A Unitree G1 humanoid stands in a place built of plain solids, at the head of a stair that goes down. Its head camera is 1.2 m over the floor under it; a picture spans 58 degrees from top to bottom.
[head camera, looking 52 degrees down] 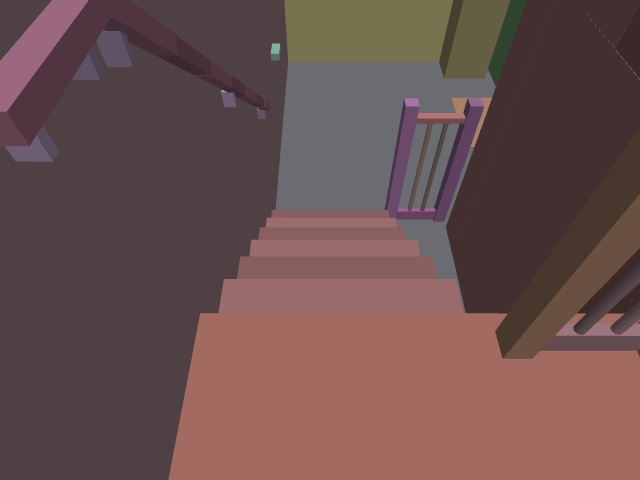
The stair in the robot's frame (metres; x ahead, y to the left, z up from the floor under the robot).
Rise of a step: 0.21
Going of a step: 0.26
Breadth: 0.90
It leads straight ahead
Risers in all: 7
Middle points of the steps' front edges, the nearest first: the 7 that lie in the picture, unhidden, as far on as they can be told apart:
0.65 -0.08 0.00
0.91 -0.08 -0.21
1.18 -0.08 -0.43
1.44 -0.08 -0.64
1.70 -0.08 -0.86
1.97 -0.08 -1.07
2.23 -0.08 -1.28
